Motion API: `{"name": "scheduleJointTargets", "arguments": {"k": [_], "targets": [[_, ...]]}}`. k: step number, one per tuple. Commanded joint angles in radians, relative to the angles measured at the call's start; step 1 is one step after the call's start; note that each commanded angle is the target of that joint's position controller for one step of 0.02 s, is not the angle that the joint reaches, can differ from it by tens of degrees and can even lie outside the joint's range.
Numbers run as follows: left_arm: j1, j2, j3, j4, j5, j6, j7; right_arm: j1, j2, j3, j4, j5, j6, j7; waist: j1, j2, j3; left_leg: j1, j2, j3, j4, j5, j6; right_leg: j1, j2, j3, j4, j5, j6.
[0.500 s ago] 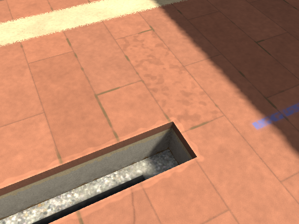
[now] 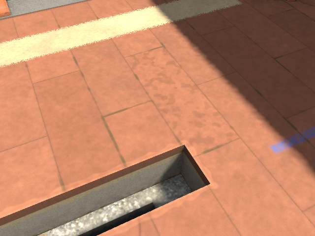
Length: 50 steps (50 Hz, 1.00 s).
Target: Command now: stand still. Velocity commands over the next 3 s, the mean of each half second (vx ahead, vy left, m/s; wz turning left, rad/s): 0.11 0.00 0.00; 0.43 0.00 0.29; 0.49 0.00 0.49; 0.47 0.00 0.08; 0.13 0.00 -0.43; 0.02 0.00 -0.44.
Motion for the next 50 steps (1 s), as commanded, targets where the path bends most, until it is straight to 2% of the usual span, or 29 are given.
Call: {"name": "scheduleJointTargets", "arguments": {"k": [1, 12, 13, 14, 15, 16, 17, 18, 20, 22, 23, 25, 26, 27, 28, 29, 30, 31, 33, 34, 37, 40, 43, 45, 46, 47, 48, 49, 50], "targets": [[0.006, 0.116, 0.022, -0.010, 0.000, -0.005, 0.006, 0.018, -0.097, -0.017, -0.021, 0.000, -0.007, -0.006, 0.001, 0.007, -0.055, -0.029, 0.049, -0.047, -0.080, 0.226, 0.014, 0.071, -0.035, 0.033, -0.053, 0.274, -0.039], [0.011, 0.099, 0.018, 0.073, 0.001, 0.005, 0.013, 0.059, -0.084, -0.012, 0.020, 0.000, -0.013, -0.015, 0.006, 0.002, -0.018, -0.048, 0.050, -0.046, -0.113, 0.153, 0.012, 0.064, -0.021, 0.022, -0.084, 0.195, -0.030], [0.029, 0.087, 0.015, 0.088, 0.001, 0.007, 0.013, 0.081, -0.076, -0.011, 0.032, -0.001, -0.013, -0.016, 0.006, 0.008, -0.038, -0.042, 0.045, -0.042, -0.126, 0.048, 0.016, 0.071, -0.006, 0.006, -0.082, 0.099, -0.030], [0.029, 0.088, 0.016, 0.092, -0.004, 0.009, 0.015, 0.091, -0.089, -0.017, 0.037, 0.006, -0.010, -0.019, 0.004, 0.023, -0.020, -0.057, 0.043, -0.051, -0.138, -0.116, 0.032, 0.042, 0.020, -0.021, -0.055, -0.048, -0.034], [0.024, 0.095, 0.020, 0.090, -0.009, 0.009, 0.016, 0.091, -0.116, -0.027, 0.031, 0.013, -0.008, -0.023, -0.002, 0.053, 0.010, -0.077, 0.063, -0.090, -0.161, -0.303, 0.061, -0.017, 0.048, -0.052, -0.006, -0.214, -0.041], [0.004, 0.096, 0.022, 0.078, -0.010, 0.001, 0.017, 0.102, -0.138, -0.034, 0.021, 0.017, -0.010, -0.025, -0.014, 0.082, 0.053, -0.092, 0.117, -0.167, -0.209, -0.451, 0.096, -0.099, 0.058, -0.067, 0.050, -0.292, -0.047], [-0.028, 0.084, 0.021, 0.060, -0.012, -0.013, 0.012, 0.134, -0.166, -0.044, 0.021, 0.021, -0.018, -0.027, -0.030, 0.134, 0.083, -0.080, 0.205, -0.291, -0.281, -0.549, 0.143, -0.174, 0.061, -0.090, 0.146, -0.264, -0.049], [-0.044, 0.068, 0.018, 0.047, -0.014, -0.028, 0.002, 0.149, -0.196, -0.057, 0.022, 0.026, -0.028, -0.027, -0.036, 0.175, 0.111, -0.090, 0.302, -0.418, -0.336, -0.575, 0.199, -0.214, 0.027, -0.074, 0.256, -0.205, -0.056], [-0.053, 0.072, 0.023, 0.037, -0.027, -0.052, -0.018, 0.146, -0.174, -0.059, 0.009, 0.018, -0.050, -0.026, -0.029, 0.160, 0.137, -0.053, 0.369, -0.489, -0.359, -0.480, 0.240, -0.329, -0.041, -0.017, 0.398, -0.259, -0.077], [-0.042, 0.079, 0.027, 0.034, -0.038, -0.072, -0.032, 0.113, -0.152, -0.057, -0.015, 0.030, -0.064, -0.018, -0.008, 0.132, 0.122, -0.006, 0.331, -0.399, -0.331, -0.345, 0.199, -0.327, -0.071, -0.008, 0.295, -0.276, -0.095], [-0.022, 0.079, 0.030, 0.043, -0.038, -0.080, -0.036, 0.088, -0.153, -0.058, -0.023, 0.038, -0.065, -0.014, 0.013, 0.124, 0.101, -0.040, 0.282, -0.317, -0.309, -0.282, 0.171, -0.222, -0.055, -0.039, 0.180, -0.236, -0.097], [0.140, 0.066, 0.042, 0.119, -0.028, -0.084, -0.038, 0.068, -0.158, -0.060, -0.029, 0.043, -0.055, -0.007, 0.082, 0.101, 0.034, -0.192, 0.185, -0.183, -0.195, -0.208, 0.141, 0.112, 0.037, -0.138, 0.012, -0.003, -0.071], [0.229, 0.067, 0.049, 0.151, -0.022, -0.078, -0.039, 0.061, -0.140, -0.054, -0.036, 0.039, -0.056, -0.005, 0.115, 0.061, 0.009, -0.259, 0.145, -0.133, -0.087, -0.133, 0.122, 0.227, 0.048, -0.124, -0.005, 0.003, -0.065], [0.342, 0.121, 0.064, 0.165, -0.016, -0.077, -0.031, 0.041, -0.073, -0.035, -0.052, 0.027, -0.062, 0.003, 0.154, -0.129, -0.031, -0.377, 0.063, -0.020, 0.244, -0.064, 0.059, 0.338, -0.121, 0.135, -0.124, -0.108, -0.119], [0.433, 0.234, 0.078, 0.166, -0.009, -0.090, -0.042, 0.029, -0.017, -0.023, -0.103, 0.031, -0.079, -0.001, 0.155, -0.342, -0.071, -0.596, -0.058, -0.009, 0.536, -0.265, 0.022, 0.426, -0.353, 0.624, -0.308, -0.244, -0.282], [0.367, 0.189, 0.059, 0.154, 0.004, -0.109, -0.045, 0.012, -0.057, -0.034, -0.111, 0.058, -0.092, -0.002, 0.119, -0.200, -0.019, -0.674, -0.004, -0.141, 0.716, -0.271, 0.039, 0.354, -0.415, 0.703, -0.334, -0.374, -0.323], [0.283, 0.140, 0.044, 0.121, 0.001, -0.122, -0.044, 0.002, -0.074, -0.036, -0.116, 0.076, -0.102, 0.004, 0.089, -0.128, 0.052, -0.737, 0.036, -0.182, 0.762, -0.167, 0.066, 0.314, -0.382, 0.584, -0.328, -0.386, -0.280], [0.232, 0.118, 0.035, 0.101, -0.002, -0.127, -0.047, 0.029, -0.085, -0.041, -0.099, 0.071, -0.107, 0.008, 0.062, -0.094, 0.061, -0.726, 0.069, -0.173, 0.747, -0.067, 0.077, 0.287, -0.332, 0.453, -0.328, -0.306, -0.230], [0.202, 0.069, 0.016, 0.091, 0.002, -0.124, -0.047, 0.041, -0.095, -0.055, -0.084, 0.053, -0.103, 0.016, 0.039, -0.099, 0.058, -0.647, 0.103, -0.179, 0.635, 0.076, 0.075, 0.242, -0.248, 0.217, -0.321, -0.007, -0.151], [0.226, 0.053, 0.010, 0.096, 0.011, -0.123, -0.042, 0.048, -0.085, -0.058, -0.080, 0.053, -0.095, 0.026, 0.040, -0.110, 0.044, -0.609, 0.098, -0.166, 0.604, 0.117, 0.067, 0.234, -0.222, 0.141, -0.320, 0.097, -0.137], [0.275, 0.088, 0.012, 0.107, 0.022, -0.125, -0.022, -0.019, -0.037, -0.052, -0.116, 0.046, -0.072, 0.038, 0.046, -0.065, 0.059, -0.630, 0.080, -0.150, 0.506, 0.203, 0.037, 0.225, -0.221, 0.040, -0.340, 0.283, -0.151], [0.258, 0.109, 0.013, 0.089, 0.023, -0.118, -0.008, -0.131, -0.007, -0.038, -0.178, 0.038, -0.067, 0.049, 0.061, -0.062, 0.091, -0.578, 0.069, -0.077, 0.309, 0.325, 0.036, 0.161, -0.204, -0.073, -0.381, 0.311, -0.136], [0.288, 0.106, 0.013, 0.092, 0.010, -0.111, -0.002, -0.270, -0.008, -0.034, -0.253, 0.036, -0.070, 0.075, 0.092, -0.033, 0.132, -0.527, 0.054, -0.012, 0.192, 0.375, 0.059, 0.146, -0.204, -0.145, -0.402, 0.352, -0.118], [0.298, 0.118, 0.016, 0.098, 0.004, -0.105, 0.000, -0.298, -0.004, -0.031, -0.285, 0.037, -0.078, 0.093, 0.082, -0.062, 0.128, -0.500, 0.043, 0.019, 0.132, 0.356, 0.079, 0.205, -0.214, -0.187, -0.367, 0.428, -0.111], [0.293, 0.142, 0.025, 0.088, 0.007, -0.106, 0.002, -0.288, -0.023, -0.040, -0.302, 0.031, -0.076, 0.096, 0.068, -0.085, 0.089, -0.405, 0.009, 0.059, 0.147, 0.326, 0.083, 0.201, -0.205, -0.215, -0.321, 0.584, -0.109], [0.269, 0.164, 0.033, 0.085, 0.013, -0.102, 0.000, -0.201, -0.043, -0.050, -0.286, 0.031, -0.076, 0.103, 0.010, -0.128, 0.018, -0.270, -0.020, 0.071, 0.239, 0.275, 0.094, 0.190, -0.225, -0.229, -0.220, 0.840, -0.115], [0.228, 0.191, 0.041, 0.064, 0.013, -0.092, 0.007, -0.079, -0.084, -0.070, -0.267, 0.034, -0.071, 0.104, -0.063, -0.160, -0.051, -0.164, -0.062, 0.085, 0.291, 0.187, 0.111, 0.205, -0.224, -0.242, -0.081, 1.074, -0.109], [0.202, 0.209, 0.047, 0.042, 0.003, -0.082, 0.014, 0.047, -0.143, -0.100, -0.240, 0.035, -0.060, 0.099, -0.130, -0.150, -0.108, -0.073, -0.090, 0.076, 0.217, 0.104, 0.146, 0.230, -0.216, -0.226, 0.101, 1.130, -0.092], [0.184, 0.215, 0.048, 0.032, -0.002, -0.078, 0.018, 0.191, -0.197, -0.128, -0.219, 0.031, -0.054, 0.085, -0.220, -0.090, -0.158, 0.151, -0.060, -0.017, 0.092, 0.161, 0.186, 0.100, -0.196, -0.220, 0.384, 0.993, -0.058]]}}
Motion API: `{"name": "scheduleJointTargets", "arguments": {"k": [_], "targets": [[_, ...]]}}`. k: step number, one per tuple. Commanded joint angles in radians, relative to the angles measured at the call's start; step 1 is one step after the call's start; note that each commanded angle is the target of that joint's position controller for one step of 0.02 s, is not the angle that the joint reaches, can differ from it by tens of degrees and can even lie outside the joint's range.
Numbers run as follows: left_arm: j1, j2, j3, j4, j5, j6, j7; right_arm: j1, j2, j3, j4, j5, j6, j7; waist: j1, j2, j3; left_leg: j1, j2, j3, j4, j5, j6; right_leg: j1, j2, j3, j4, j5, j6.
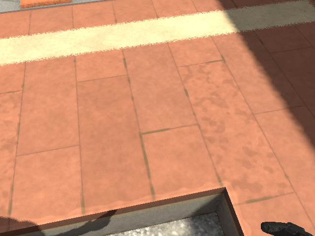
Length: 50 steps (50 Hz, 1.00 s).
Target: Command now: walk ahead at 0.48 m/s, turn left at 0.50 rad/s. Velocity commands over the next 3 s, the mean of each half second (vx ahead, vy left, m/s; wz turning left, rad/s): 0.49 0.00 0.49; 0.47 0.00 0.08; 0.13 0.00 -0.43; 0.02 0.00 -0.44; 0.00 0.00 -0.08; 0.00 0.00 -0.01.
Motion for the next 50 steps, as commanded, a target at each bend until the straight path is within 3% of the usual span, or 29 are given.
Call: {"name": "scheduleJointTargets", "arguments": {"k": [1, 2, 3, 5, 8, 11, 13, 15, 17, 20, 22, 23, 24, 25, 26, 28, 29, 30, 33, 37, 38, 39, 43, 45, 46, 47, 48, 49, 50], "targets": [[-0.060, 0.128, 0.016, -0.098, 0.017, -0.015, -0.001, 0.403, -0.275, -0.093, 0.049, 0.002, 0.014, -0.038, -0.204, 0.142, -0.219, 0.680, 0.168, -0.343, -0.077, 0.004, 0.116, -0.483, -0.078, 0.044, 0.810, 0.372, -0.042], [0.029, 0.029, -0.011, -0.149, -0.005, -0.060, -0.030, 0.350, -0.301, -0.084, -0.003, -0.016, -0.010, -0.030, -0.100, 0.266, -0.360, 0.921, 0.350, -0.925, -0.244, -0.132, 0.341, -0.840, 0.095, 0.253, 1.103, -0.107, -0.016], [-0.121, 0.128, 0.014, -0.178, -0.039, -0.101, -0.048, 0.395, -0.217, -0.068, 0.016, -0.016, -0.020, -0.028, -0.176, 0.106, -0.313, 0.887, 0.341, -0.904, -0.344, -0.166, 0.295, -0.958, 0.043, 0.376, 1.136, -0.030, -0.047], [-0.197, 0.177, 0.027, -0.229, -0.034, -0.099, -0.028, 0.228, -0.178, -0.053, -0.009, -0.016, -0.043, -0.023, -0.080, -0.069, -0.093, 0.547, 0.258, -0.597, -0.363, 0.097, 0.202, -0.899, -0.043, 0.341, 0.992, 0.154, -0.048], [-0.154, 0.207, 0.055, -0.260, -0.002, -0.042, 0.003, 0.139, -0.139, -0.034, -0.031, -0.018, -0.052, -0.038, 0.003, -0.028, -0.059, 0.271, 0.161, -0.396, -0.392, 0.257, 0.165, -0.691, -0.108, 0.337, 0.745, 0.204, 0.003], [-0.294, 0.153, 0.045, -0.341, 0.017, -0.019, 0.021, 0.206, -0.204, -0.050, -0.016, -0.017, -0.050, -0.065, -0.022, 0.019, -0.029, 0.161, 0.107, -0.336, -0.417, 0.253, 0.156, -0.638, -0.068, 0.282, 0.466, 0.303, 0.044], [-0.361, 0.094, 0.022, -0.381, 0.035, -0.019, 0.006, 0.237, -0.234, -0.064, -0.012, -0.032, -0.028, -0.076, -0.048, 0.041, -0.087, 0.166, 0.074, -0.302, -0.369, 0.356, 0.136, -0.575, -0.017, 0.245, 0.392, 0.464, 0.041], [-0.269, 0.150, 0.040, -0.351, 0.016, -0.032, -0.020, 0.259, -0.231, -0.065, -0.045, -0.070, -0.021, -0.071, -0.038, 0.055, -0.203, 0.208, 0.127, -0.331, -0.294, 0.426, 0.138, -0.501, 0.004, 0.245, 0.578, 0.611, 0.047], [-0.238, 0.191, 0.052, -0.360, -0.008, -0.039, -0.052, 0.281, -0.189, -0.050, -0.067, -0.032, -0.014, -0.076, -0.021, 0.067, -0.190, 0.377, 0.152, -0.431, -0.223, 0.336, 0.173, -0.720, -0.050, 0.300, 0.639, 0.454, 0.017], [-0.278, 0.208, 0.058, -0.392, -0.003, -0.061, -0.080, 0.288, -0.176, -0.037, -0.097, -0.037, -0.004, -0.073, -0.021, 0.058, -0.124, 0.403, 0.183, -0.474, -0.141, 0.396, 0.178, -0.768, -0.043, 0.246, 0.650, 0.320, -0.026], [0.003, 0.229, 0.081, -0.311, 0.004, -0.071, -0.083, 0.141, -0.182, -0.031, -0.134, -0.048, -0.005, -0.067, 0.145, 0.065, -0.201, 0.147, 0.092, -0.347, 0.105, 0.871, 0.124, -0.299, 0.043, 0.128, 0.623, 0.325, -0.050], [0.262, 0.253, 0.094, -0.235, 0.011, -0.076, -0.081, 0.030, -0.189, -0.032, -0.150, -0.045, -0.019, -0.067, 0.297, 0.011, -0.220, -0.015, 0.062, -0.336, 0.373, 0.903, 0.092, -0.068, 0.065, 0.095, 0.540, 0.378, -0.042], [0.274, 0.151, 0.062, -0.256, 0.017, -0.080, -0.073, -0.032, -0.143, -0.018, -0.159, 0.000, -0.024, -0.084, 0.343, -0.062, -0.073, -0.044, -0.077, -0.298, 0.732, 0.325, 0.040, -0.183, -0.025, 0.244, -0.046, 0.384, -0.116], [0.189, 0.171, 0.040, -0.244, -0.014, -0.098, -0.080, 0.118, -0.009, 0.022, -0.187, 0.015, -0.055, -0.102, 0.116, -0.309, 0.019, -0.375, -0.204, -0.352, 0.925, -0.486, 0.015, -0.036, -0.233, 0.586, 0.148, 1.101, -0.202], [0.023, 0.135, 0.022, -0.288, -0.063, -0.087, -0.077, 0.289, -0.049, 0.018, -0.129, 0.016, -0.052, -0.097, -0.050, -0.108, 0.026, -0.433, -0.119, -0.386, 0.850, -0.472, 0.026, -0.066, -0.313, 0.601, 0.146, 1.282, -0.209], [-0.029, 0.248, 0.056, -0.300, -0.032, -0.063, -0.083, 0.267, -0.094, 0.000, -0.132, 0.011, -0.046, -0.100, -0.107, 0.013, 0.033, -0.392, -0.029, -0.313, 0.700, -0.377, -0.024, -0.207, -0.380, 0.714, 0.022, 0.884, -0.317], [-0.061, 0.255, 0.056, -0.299, -0.039, -0.061, -0.078, 0.182, -0.127, -0.006, -0.149, 0.013, -0.039, -0.106, -0.079, 0.019, 0.097, -0.405, 0.023, -0.321, 0.662, -0.352, -0.064, -0.315, -0.424, 0.808, -0.045, 0.729, -0.369], [-0.043, 0.249, 0.051, -0.286, 0.001, -0.070, -0.068, 0.130, -0.127, -0.007, -0.141, 0.021, -0.031, -0.097, -0.054, 0.046, 0.101, -0.394, 0.031, -0.337, 0.669, -0.239, -0.057, -0.342, -0.402, 0.761, -0.019, 0.714, -0.362], [0.110, 0.190, 0.044, -0.249, -0.046, -0.077, -0.017, -0.109, -0.133, -0.015, -0.200, 0.045, -0.022, -0.058, -0.002, -0.118, 0.160, -0.672, 0.052, -0.299, 0.510, -0.114, -0.082, -0.102, -0.286, 0.594, -0.061, 0.355, -0.239], [0.254, 0.123, 0.006, -0.208, -0.059, -0.035, 0.013, -0.290, -0.071, 0.013, -0.251, 0.028, -0.023, -0.031, 0.052, -0.083, 0.238, -0.547, 0.053, -0.089, 0.284, 0.072, -0.093, -0.211, -0.206, 0.472, -0.270, 0.217, -0.199], [0.172, 0.125, 0.002, -0.243, -0.058, -0.013, 0.017, -0.296, -0.016, 0.047, -0.258, 0.002, -0.041, -0.007, 0.048, 0.026, 0.223, -0.203, 0.007, 0.000, 0.132, 0.327, -0.086, -0.473, -0.153, 0.327, -0.350, 0.395, -0.162], [0.148, 0.170, 0.007, -0.244, -0.044, -0.029, 0.013, -0.373, 0.052, 0.062, -0.266, -0.023, -0.065, 0.007, 0.060, 0.005, 0.204, 0.039, -0.024, 0.039, 0.133, 0.417, -0.076, -0.587, -0.174, 0.300, -0.442, 0.542, -0.163], [0.177, 0.228, 0.026, -0.195, -0.047, -0.039, -0.002, -0.292, -0.067, 0.020, -0.275, -0.032, -0.112, -0.007, -0.024, -0.260, 0.098, -0.011, -0.085, 0.104, -0.030, 0.105, 0.012, -0.078, -0.184, 0.132, -0.231, 1.417, -0.086], [0.222, 0.247, 0.033, -0.158, -0.010, -0.007, -0.012, -0.009, -0.200, -0.039, -0.233, -0.037, -0.109, -0.022, -0.185, -0.358, -0.085, 0.351, -0.095, 0.069, -0.234, 0.155, 0.087, -0.047, -0.180, 0.149, 0.238, 1.743, -0.039], [0.192, 0.181, 0.024, -0.195, 0.002, -0.004, -0.019, 0.246, -0.226, -0.053, -0.157, -0.064, -0.087, -0.027, -0.263, -0.414, -0.309, 0.823, 0.116, -0.178, -0.144, 0.376, 0.137, -0.309, -0.181, 0.232, 0.537, 1.348, -0.028], [0.278, -0.008, -0.035, -0.253, 0.018, -0.020, -0.041, 0.325, -0.265, -0.042, -0.114, -0.098, -0.085, -0.030, -0.129, -0.084, -0.529, 1.314, 0.478, -0.591, -0.006, 0.849, 0.328, -0.776, 0.027, 0.314, 0.946, -0.026, 0.015], [0.206, 0.119, -0.007, -0.246, -0.034, -0.046, -0.047, 0.423, -0.195, -0.036, -0.076, -0.105, -0.061, -0.047, -0.200, -0.118, -0.700, 1.236, 0.458, -0.616, -0.051, 1.026, 0.324, -0.766, 0.029, 0.466, 1.049, -0.082, 0.007], [0.072, 0.171, 0.014, -0.287, -0.086, -0.046, -0.053, 0.407, -0.161, -0.020, -0.082, -0.121, -0.057, -0.043, -0.194, -0.045, -0.579, 1.117, 0.439, -0.503, -0.128, 0.955, 0.298, -0.829, -0.042, 0.437, 1.016, -0.067, 0.006], [0.001, 0.172, 0.019, -0.304, -0.078, -0.042, -0.040, 0.283, -0.147, -0.021, -0.079, -0.078, -0.055, -0.046, -0.148, -0.045, -0.415, 0.908, 0.382, -0.378, -0.216, 0.936, 0.247, -0.792, -0.083, 0.384, 0.926, -0.038, 0.005]]}}
Over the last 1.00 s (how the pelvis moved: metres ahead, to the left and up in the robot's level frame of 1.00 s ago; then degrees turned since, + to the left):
0.26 -0.02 -0.02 10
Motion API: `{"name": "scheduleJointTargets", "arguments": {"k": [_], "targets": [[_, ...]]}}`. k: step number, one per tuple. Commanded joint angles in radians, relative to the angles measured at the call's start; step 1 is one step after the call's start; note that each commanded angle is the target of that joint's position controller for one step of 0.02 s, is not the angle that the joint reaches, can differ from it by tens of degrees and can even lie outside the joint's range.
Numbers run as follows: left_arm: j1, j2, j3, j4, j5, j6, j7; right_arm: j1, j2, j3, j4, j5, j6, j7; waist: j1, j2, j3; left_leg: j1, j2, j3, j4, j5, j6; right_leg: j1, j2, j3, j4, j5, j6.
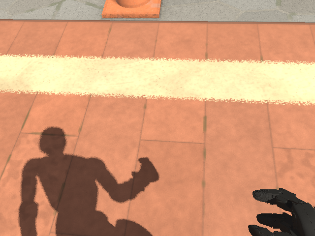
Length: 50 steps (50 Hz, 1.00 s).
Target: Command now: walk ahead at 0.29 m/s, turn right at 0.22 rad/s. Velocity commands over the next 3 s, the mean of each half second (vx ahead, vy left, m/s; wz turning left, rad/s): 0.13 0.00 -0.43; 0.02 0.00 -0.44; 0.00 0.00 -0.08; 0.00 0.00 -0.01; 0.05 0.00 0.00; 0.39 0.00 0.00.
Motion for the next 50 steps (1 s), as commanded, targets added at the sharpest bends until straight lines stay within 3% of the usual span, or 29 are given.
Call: {"name": "scheduleJointTargets", "arguments": {"k": [1, 2, 3, 4, 6, 8, 9, 10, 11, 14, 16, 18, 19, 20, 21, 22, 24, 25, 28, 32, 36, 39, 40, 41, 42, 43, 44, 46, 50], "targets": [[-0.091, 0.219, 0.053, -0.112, -0.009, -0.024, 0.003, 0.279, -0.131, -0.059, 0.030, 0.041, -0.010, -0.026, -0.154, -0.049, -0.317, 0.710, 0.360, -0.332, -0.178, 0.721, 0.220, -0.492, -0.050, 0.033, 0.168, 0.039, -0.028], [-0.049, 0.165, 0.061, -0.078, -0.022, 0.002, 0.018, 0.237, -0.143, -0.072, 0.075, 0.039, -0.014, -0.036, -0.088, 0.023, -0.213, 0.531, 0.339, -0.249, -0.239, 0.646, 0.207, -0.430, -0.034, 0.013, 0.257, -0.026, -0.021], [0.029, 0.133, 0.058, -0.052, -0.021, 0.031, 0.028, 0.205, -0.106, -0.059, 0.083, 0.041, -0.004, -0.035, -0.045, 0.061, -0.194, 0.451, 0.346, -0.218, -0.284, 0.529, 0.190, -0.415, -0.026, 0.005, 0.360, -0.050, -0.025], [0.055, 0.113, 0.056, -0.063, -0.012, 0.050, 0.034, 0.132, -0.085, -0.049, 0.082, 0.051, 0.000, -0.034, 0.016, 0.043, -0.152, 0.332, 0.337, -0.161, -0.287, 0.406, 0.161, -0.404, -0.048, 0.031, 0.297, 0.056, -0.021], [-0.004, 0.059, 0.033, -0.125, 0.019, 0.075, 0.044, 0.055, -0.054, -0.034, 0.101, 0.041, 0.012, -0.030, 0.058, 0.112, -0.063, 0.157, 0.270, -0.028, -0.301, 0.311, 0.162, -0.422, -0.063, -0.011, 0.034, 0.162, 0.004], [-0.059, 0.086, 0.032, -0.145, 0.059, 0.056, 0.025, 0.021, -0.105, -0.042, 0.086, 0.014, -0.001, -0.035, 0.033, 0.113, -0.091, 0.098, 0.254, 0.044, -0.307, 0.523, 0.185, -0.303, -0.048, -0.075, -0.128, 0.363, -0.003], [-0.046, 0.106, 0.038, -0.143, 0.059, 0.048, 0.014, 0.023, -0.130, -0.049, 0.086, 0.017, -0.005, -0.040, 0.031, 0.105, -0.115, 0.135, 0.252, 0.062, -0.300, 0.544, 0.176, -0.270, -0.055, -0.078, -0.231, 0.454, -0.011], [-0.083, 0.130, 0.044, -0.150, 0.036, 0.043, -0.003, 0.045, -0.152, -0.048, 0.091, 0.033, 0.000, -0.049, -0.002, 0.114, -0.147, 0.229, 0.262, 0.052, -0.297, 0.528, 0.152, -0.261, -0.034, -0.093, -0.333, 0.514, -0.025], [-0.115, 0.144, 0.046, -0.160, 0.032, 0.047, -0.016, 0.061, -0.167, -0.048, 0.106, 0.049, 0.006, -0.056, -0.022, 0.106, -0.150, 0.304, 0.282, 0.050, -0.285, 0.534, 0.131, -0.273, -0.029, -0.104, -0.379, 0.533, -0.035], [-0.203, 0.181, 0.060, -0.208, 0.025, 0.057, -0.042, 0.098, -0.226, -0.056, 0.130, 0.055, 0.034, -0.070, -0.052, 0.078, -0.104, 0.450, 0.324, 0.049, -0.258, 0.466, 0.086, -0.321, -0.037, -0.107, -0.495, 0.499, -0.071], [-0.198, 0.212, 0.075, -0.223, 0.031, 0.059, -0.051, 0.097, -0.243, -0.059, 0.122, 0.065, 0.056, -0.078, -0.046, 0.073, -0.105, 0.507, 0.328, 0.057, -0.166, 0.476, 0.065, -0.302, -0.013, -0.138, -0.536, 0.416, -0.093], [-0.092, 0.245, 0.101, -0.194, 0.035, 0.055, -0.049, 0.087, -0.222, -0.053, 0.105, 0.080, 0.082, -0.091, 0.005, 0.035, -0.145, 0.489, 0.250, 0.090, 0.070, 0.447, 0.002, -0.154, 0.064, -0.183, -0.660, 0.445, -0.123], [-0.059, 0.330, 0.129, -0.195, 0.035, 0.049, -0.035, 0.143, -0.216, -0.049, 0.096, 0.063, 0.092, -0.093, 0.000, -0.142, -0.155, 0.387, 0.157, 0.095, 0.293, 0.205, -0.058, -0.047, 0.000, -0.032, -0.720, 0.915, -0.163], [-0.101, 0.377, 0.124, -0.230, 0.044, 0.051, -0.015, 0.169, -0.155, -0.027, 0.070, 0.021, 0.097, -0.082, -0.075, -0.379, -0.162, 0.115, -0.010, 0.077, 0.591, -0.563, -0.125, 0.097, -0.179, 0.260, -0.696, 1.390, -0.284], [-0.123, 0.338, 0.093, -0.278, 0.067, 0.035, -0.021, 0.261, -0.130, -0.017, 0.084, 0.045, 0.099, -0.064, -0.103, -0.341, -0.359, 0.057, -0.047, -0.143, 0.813, -0.703, -0.135, 0.184, -0.283, 0.472, -0.718, 1.345, -0.405], [-0.193, 0.311, 0.094, -0.308, 0.058, 0.029, -0.030, 0.239, -0.172, -0.025, 0.077, 0.079, 0.099, -0.055, -0.093, -0.261, -0.385, -0.010, -0.029, -0.195, 0.863, -0.643, -0.124, 0.177, -0.269, 0.486, -0.772, 1.039, -0.424], [-0.258, 0.248, 0.076, -0.320, 0.019, 0.040, -0.014, 0.122, -0.183, -0.033, 0.071, 0.076, 0.104, -0.062, -0.075, -0.077, -0.232, -0.063, 0.038, -0.201, 0.782, -0.508, -0.121, 0.053, -0.180, 0.363, -0.804, 0.702, -0.319], [-0.272, 0.232, 0.066, -0.325, 0.017, 0.050, 0.002, 0.093, -0.175, -0.032, 0.057, 0.074, 0.112, -0.067, -0.085, -0.084, -0.204, -0.020, 0.047, -0.200, 0.725, -0.481, -0.126, -0.020, -0.152, 0.327, -0.824, 0.656, -0.293], [-0.274, 0.227, 0.062, -0.343, 0.045, 0.071, 0.030, 0.104, -0.148, -0.029, 0.060, 0.090, 0.123, -0.069, -0.090, -0.136, -0.205, 0.050, 0.022, -0.166, 0.543, -0.453, -0.139, -0.038, -0.109, 0.286, -0.834, 0.696, -0.271], [-0.281, 0.267, 0.081, -0.368, 0.037, 0.089, 0.037, 0.103, -0.131, -0.024, 0.063, 0.088, 0.128, -0.079, -0.070, -0.135, -0.222, 0.121, 0.016, -0.169, 0.348, -0.387, -0.146, -0.051, -0.099, 0.306, -0.828, 0.615, -0.257], [-0.322, 0.243, 0.078, -0.389, 0.029, 0.102, 0.030, 0.152, -0.135, -0.033, 0.071, 0.086, 0.126, -0.074, -0.071, -0.180, -0.195, 0.186, 0.005, -0.169, 0.208, -0.341, -0.135, -0.106, -0.076, 0.364, -0.832, 0.442, -0.232], [-0.348, 0.215, 0.067, -0.388, 0.016, 0.124, 0.039, 0.239, -0.124, -0.035, 0.109, 0.076, 0.110, -0.061, -0.101, -0.174, -0.203, 0.323, 0.027, -0.136, -0.046, -0.170, -0.102, -0.150, -0.034, 0.335, -0.768, 0.363, -0.172], [-0.328, 0.187, 0.057, -0.388, 0.025, 0.128, 0.038, 0.241, -0.171, -0.044, 0.109, 0.063, 0.110, -0.064, -0.083, -0.079, -0.178, 0.351, 0.142, -0.244, -0.139, -0.167, -0.059, -0.208, 0.028, 0.267, -0.668, 0.244, -0.125], [-0.293, 0.152, 0.044, -0.398, 0.039, 0.124, 0.031, 0.201, -0.249, -0.057, 0.093, 0.042, 0.117, -0.072, -0.030, 0.168, -0.132, 0.374, 0.328, -0.470, -0.221, -0.087, 0.053, -0.377, 0.196, 0.073, -0.476, -0.023, -0.071], [-0.317, 0.210, 0.061, -0.407, 0.049, 0.105, 0.022, 0.188, -0.258, -0.065, 0.073, 0.016, 0.110, -0.076, -0.058, 0.306, -0.091, 0.275, 0.453, -0.660, -0.286, -0.051, 0.186, -0.438, 0.207, 0.001, -0.204, -0.154, -0.021], [-0.305, 0.252, 0.076, -0.373, 0.036, 0.096, 0.018, 0.144, -0.207, -0.052, 0.041, 0.017, 0.101, -0.086, -0.058, 0.183, -0.092, 0.272, 0.413, -0.607, -0.270, -0.097, 0.179, -0.429, 0.165, 0.058, -0.063, -0.090, -0.009], [-0.300, 0.250, 0.078, -0.342, 0.030, 0.099, 0.017, 0.109, -0.172, -0.043, 0.035, 0.037, 0.096, -0.090, -0.049, 0.106, -0.073, 0.280, 0.348, -0.491, -0.235, -0.122, 0.130, -0.434, 0.155, 0.056, -0.016, -0.032, 0.002], [-0.315, 0.180, 0.054, -0.330, 0.034, 0.107, 0.026, 0.127, -0.146, -0.027, 0.034, 0.067, 0.091, -0.101, -0.071, 0.076, -0.064, 0.338, 0.296, -0.416, -0.205, -0.073, 0.112, -0.458, 0.146, 0.057, 0.053, 0.034, 0.029], [-0.397, 0.112, 0.015, -0.354, 0.030, 0.099, 0.016, 0.201, -0.134, -0.015, 0.050, 0.058, 0.101, -0.103, -0.105, 0.113, -0.099, 0.456, 0.233, -0.309, -0.160, 0.044, 0.113, -0.386, 0.084, -0.032, -0.232, 0.086, 0.049]]}}
Over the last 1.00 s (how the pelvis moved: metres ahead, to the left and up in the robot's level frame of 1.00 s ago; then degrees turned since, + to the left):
0.60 0.13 0.00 17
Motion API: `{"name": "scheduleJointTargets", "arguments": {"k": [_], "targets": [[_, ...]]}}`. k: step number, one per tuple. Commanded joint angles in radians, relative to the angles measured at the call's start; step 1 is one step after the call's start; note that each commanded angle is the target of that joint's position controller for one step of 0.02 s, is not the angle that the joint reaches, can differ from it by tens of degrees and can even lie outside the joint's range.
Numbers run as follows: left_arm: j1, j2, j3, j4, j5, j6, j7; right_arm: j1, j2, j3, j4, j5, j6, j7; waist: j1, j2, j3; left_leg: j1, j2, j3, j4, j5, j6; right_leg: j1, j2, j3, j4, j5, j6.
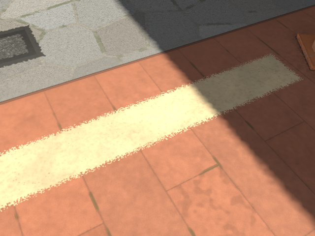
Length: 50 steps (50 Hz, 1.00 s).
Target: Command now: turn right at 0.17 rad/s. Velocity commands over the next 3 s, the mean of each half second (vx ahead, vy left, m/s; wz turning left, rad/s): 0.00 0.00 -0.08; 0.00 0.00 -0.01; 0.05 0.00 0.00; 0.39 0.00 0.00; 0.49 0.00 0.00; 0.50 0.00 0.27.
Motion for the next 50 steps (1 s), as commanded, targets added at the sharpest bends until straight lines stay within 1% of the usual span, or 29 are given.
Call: {"name": "scheduleJointTargets", "arguments": {"k": [1, 2, 3, 4, 5, 6, 7, 8, 9, 10, 11, 12, 13, 14, 16, 19, 23, 27, 40, 48, 50], "targets": [[-0.081, -0.016, -0.024, -0.087, -0.001, -0.018, -0.011, -0.070, -0.131, -0.019, -0.080, 0.000, -0.007, -0.003, 0.012, 0.193, -0.090, 0.140, 0.169, -0.174, -0.112, 0.228, 0.189, 0.037, -0.065, -0.068, -0.254, -0.001, 0.013], [-0.084, -0.014, -0.025, -0.082, -0.006, -0.016, -0.016, -0.041, -0.155, -0.025, -0.074, -0.001, 0.001, -0.001, -0.002, 0.218, -0.089, 0.129, 0.173, -0.180, -0.108, 0.226, 0.195, 0.091, -0.059, -0.100, -0.338, -0.023, 0.011], [-0.074, 0.003, -0.020, -0.073, -0.011, -0.016, -0.017, -0.021, -0.170, -0.029, -0.073, -0.001, 0.008, 0.002, -0.006, 0.230, -0.089, 0.120, 0.183, -0.195, -0.102, 0.229, 0.199, 0.139, -0.055, -0.116, -0.421, 0.008, 0.007], [-0.049, 0.015, -0.014, -0.054, -0.014, -0.016, -0.017, -0.017, -0.177, -0.030, -0.072, 0.003, 0.013, 0.004, 0.006, 0.224, -0.082, 0.102, 0.188, -0.201, -0.091, 0.246, 0.197, 0.194, -0.046, -0.132, -0.531, 0.096, -0.005], [-0.020, 0.019, -0.011, -0.034, -0.010, -0.016, -0.016, -0.008, -0.173, -0.027, -0.067, 0.009, 0.014, 0.006, 0.024, 0.218, -0.068, 0.073, 0.187, -0.201, -0.082, 0.277, 0.186, 0.262, -0.040, -0.140, -0.667, 0.207, -0.024], [-0.011, 0.036, -0.008, -0.027, -0.001, -0.017, -0.013, 0.032, -0.166, -0.024, -0.048, 0.014, 0.007, 0.010, 0.030, 0.200, -0.054, 0.035, 0.181, -0.200, -0.079, 0.304, 0.158, 0.328, -0.056, -0.105, -0.765, 0.300, -0.052], [0.005, 0.076, -0.004, -0.034, 0.010, -0.020, -0.005, 0.059, -0.159, -0.020, -0.039, 0.005, -0.009, 0.018, 0.027, 0.143, -0.087, -0.029, 0.168, -0.183, -0.063, 0.281, 0.114, 0.436, -0.126, -0.029, -0.747, 0.432, -0.085], [0.005, 0.131, 0.005, -0.045, 0.024, -0.016, 0.001, 0.075, -0.126, -0.010, -0.051, -0.015, -0.032, 0.032, -0.003, -0.023, -0.149, -0.091, 0.099, -0.102, -0.011, 0.145, 0.070, 0.517, -0.229, 0.044, -0.643, 0.702, -0.133], [0.002, 0.075, -0.006, -0.025, 0.028, -0.018, -0.012, 0.053, -0.087, -0.002, -0.042, -0.009, -0.045, 0.032, 0.011, -0.116, -0.180, -0.034, 0.045, -0.030, -0.027, -0.003, 0.021, 0.420, -0.224, 0.032, -0.651, 0.554, -0.178], [-0.023, 0.020, -0.019, -0.031, 0.031, -0.026, -0.022, -0.013, -0.117, -0.007, -0.039, -0.008, -0.047, 0.031, 0.036, -0.058, -0.134, -0.016, 0.036, -0.021, -0.017, 0.015, 0.003, 0.368, -0.185, 0.028, -0.677, 0.411, -0.167], [-0.025, 0.006, -0.024, -0.019, 0.036, -0.033, -0.024, -0.047, -0.111, -0.007, -0.040, -0.007, -0.043, 0.028, 0.044, -0.041, -0.114, -0.011, 0.036, -0.018, -0.010, 0.044, 0.001, 0.332, -0.164, 0.016, -0.690, 0.332, -0.149], [-0.026, 0.020, -0.023, -0.017, 0.034, -0.041, -0.026, -0.048, -0.113, -0.007, -0.033, -0.005, -0.033, 0.023, 0.045, -0.033, -0.084, -0.012, 0.038, -0.023, -0.008, 0.061, 0.004, 0.299, -0.152, 0.009, -0.697, 0.306, -0.139], [-0.025, 0.029, -0.022, -0.009, 0.031, -0.049, -0.027, -0.033, -0.116, -0.009, -0.028, -0.008, -0.025, 0.019, 0.040, -0.027, -0.065, -0.009, 0.041, -0.026, -0.012, 0.064, 0.006, 0.273, -0.151, 0.010, -0.704, 0.283, -0.136], [-0.019, 0.030, -0.024, 0.001, 0.030, -0.051, -0.023, -0.028, -0.115, -0.009, -0.022, -0.008, -0.020, 0.018, 0.035, -0.027, -0.058, -0.002, 0.045, -0.029, -0.019, 0.058, 0.010, 0.256, -0.147, 0.007, -0.710, 0.264, -0.130], [-0.011, 0.016, -0.031, 0.016, 0.027, -0.055, -0.019, -0.020, -0.113, -0.008, -0.006, -0.007, -0.016, 0.017, 0.035, -0.015, -0.048, 0.006, 0.045, -0.031, -0.024, 0.052, 0.013, 0.237, -0.142, 0.004, -0.717, 0.230, -0.125], [-0.005, 0.019, -0.034, 0.040, 0.027, -0.057, -0.018, -0.019, -0.113, -0.010, 0.020, -0.008, -0.012, 0.016, 0.035, 0.005, -0.038, 0.015, 0.047, -0.035, -0.033, 0.048, 0.011, 0.215, -0.137, 0.002, -0.729, 0.187, -0.123], [0.011, 0.020, -0.038, 0.082, 0.025, -0.060, -0.016, -0.014, -0.116, -0.011, 0.054, -0.006, -0.011, 0.014, 0.036, 0.030, -0.038, 0.026, 0.050, -0.040, -0.042, 0.054, 0.010, 0.208, -0.128, -0.010, -0.734, 0.176, -0.120], [0.026, 0.022, -0.040, 0.127, 0.022, -0.059, -0.013, -0.013, -0.122, -0.010, 0.085, -0.006, -0.012, 0.013, 0.038, 0.041, -0.046, 0.031, 0.052, -0.041, -0.050, 0.065, 0.013, 0.221, -0.121, -0.021, -0.737, 0.192, -0.120], [0.078, 0.022, -0.046, 0.273, 0.015, -0.051, -0.001, 0.012, -0.123, -0.001, 0.182, -0.004, -0.009, 0.005, 0.044, 0.043, -0.039, 0.031, 0.047, -0.041, -0.074, 0.088, 0.023, 0.251, -0.101, -0.056, -0.741, 0.245, -0.106], [0.101, 0.021, -0.050, 0.336, 0.014, -0.048, 0.003, 0.026, -0.120, 0.006, 0.218, -0.004, -0.005, 0.001, 0.048, 0.045, -0.032, 0.033, 0.041, -0.038, -0.082, 0.096, 0.028, 0.257, -0.097, -0.066, -0.741, 0.261, -0.099], [0.107, 0.014, -0.052, 0.347, 0.012, -0.049, 0.005, 0.032, -0.118, 0.007, 0.224, -0.002, -0.005, 0.000, 0.049, 0.047, -0.029, 0.034, 0.041, -0.038, -0.084, 0.098, 0.030, 0.258, -0.096, -0.067, -0.741, 0.266, -0.098]]}}
Over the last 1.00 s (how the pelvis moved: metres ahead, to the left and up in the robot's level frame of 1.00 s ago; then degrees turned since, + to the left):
0.24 0.03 0.03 -29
